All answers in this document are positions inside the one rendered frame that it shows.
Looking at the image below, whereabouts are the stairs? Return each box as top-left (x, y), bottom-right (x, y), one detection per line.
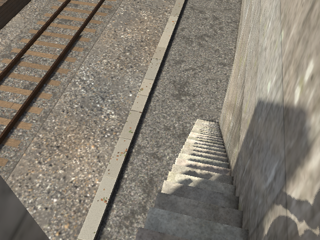
top-left (135, 119), bottom-right (249, 240)

